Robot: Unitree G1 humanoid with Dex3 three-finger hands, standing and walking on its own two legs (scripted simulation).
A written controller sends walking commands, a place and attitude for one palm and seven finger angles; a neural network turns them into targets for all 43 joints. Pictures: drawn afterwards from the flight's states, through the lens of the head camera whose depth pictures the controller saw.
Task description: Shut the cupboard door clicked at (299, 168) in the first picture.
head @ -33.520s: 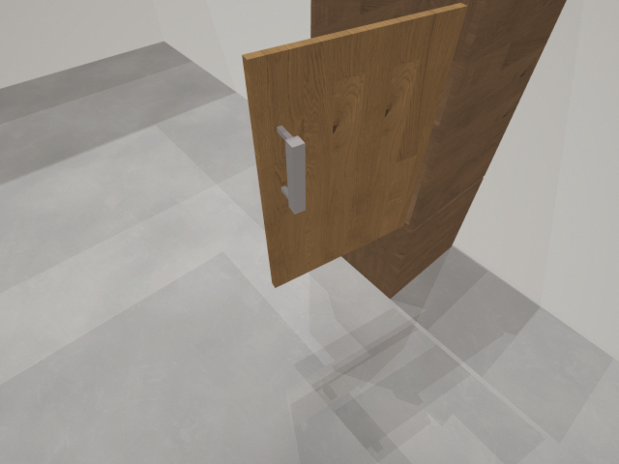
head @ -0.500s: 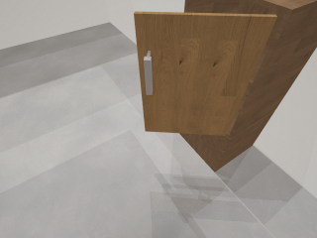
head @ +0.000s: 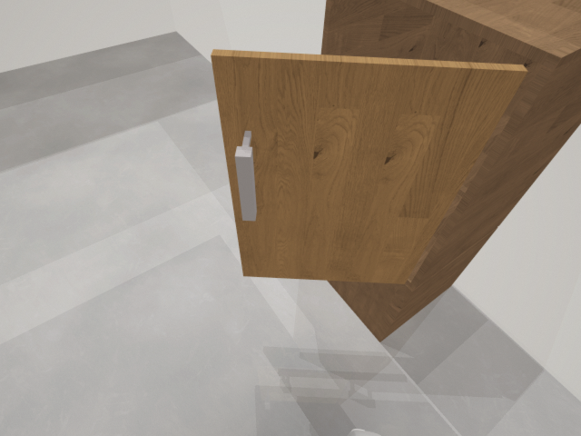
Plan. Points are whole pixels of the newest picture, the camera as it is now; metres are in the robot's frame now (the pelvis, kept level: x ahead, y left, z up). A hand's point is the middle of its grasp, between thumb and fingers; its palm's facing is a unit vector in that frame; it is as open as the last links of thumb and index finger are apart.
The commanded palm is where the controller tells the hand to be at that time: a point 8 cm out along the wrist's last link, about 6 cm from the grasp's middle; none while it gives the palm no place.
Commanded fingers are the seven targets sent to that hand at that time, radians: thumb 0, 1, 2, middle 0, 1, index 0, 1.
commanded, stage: come to a stop and stand still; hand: left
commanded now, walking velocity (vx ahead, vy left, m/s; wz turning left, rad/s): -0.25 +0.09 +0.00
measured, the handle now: (248, 177) +0.51 +0.10 +0.05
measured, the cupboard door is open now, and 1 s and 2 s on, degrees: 53 53 53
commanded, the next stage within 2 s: none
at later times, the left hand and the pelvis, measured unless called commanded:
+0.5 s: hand out of the picture +0.09 +0.19 -0.19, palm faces +0.06 -0.98 -0.20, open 7.4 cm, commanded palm none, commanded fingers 0.00 0.90 0.90 -0.20 -0.30 -0.20 -0.30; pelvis +0.03 -0.01 -0.01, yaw +0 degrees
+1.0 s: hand out of the picture +0.00 +0.17 -0.18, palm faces +0.02 -0.97 -0.22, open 7.4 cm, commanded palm none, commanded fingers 0.00 0.90 0.90 -0.20 -0.30 -0.20 -0.30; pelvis -0.03 -0.01 -0.01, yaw +0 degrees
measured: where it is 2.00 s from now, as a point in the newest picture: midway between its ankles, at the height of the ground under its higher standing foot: outside the picture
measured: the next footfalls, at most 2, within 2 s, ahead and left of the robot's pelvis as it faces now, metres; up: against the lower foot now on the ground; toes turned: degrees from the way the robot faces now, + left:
right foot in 0.08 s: +0.12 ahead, -0.17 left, +0.00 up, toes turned -3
left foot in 0.38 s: +0.07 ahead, +0.09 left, +0.00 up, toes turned +5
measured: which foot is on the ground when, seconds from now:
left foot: down 0.00-0.12, up 0.14-0.36, down 0.38-1.00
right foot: up 0.00-0.06, down 0.08-0.38, up 0.40-0.62, down 0.64-1.00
